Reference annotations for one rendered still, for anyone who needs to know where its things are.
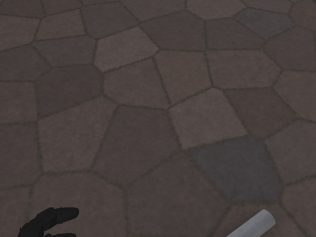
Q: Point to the left robot hand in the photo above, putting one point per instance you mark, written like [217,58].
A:
[46,220]

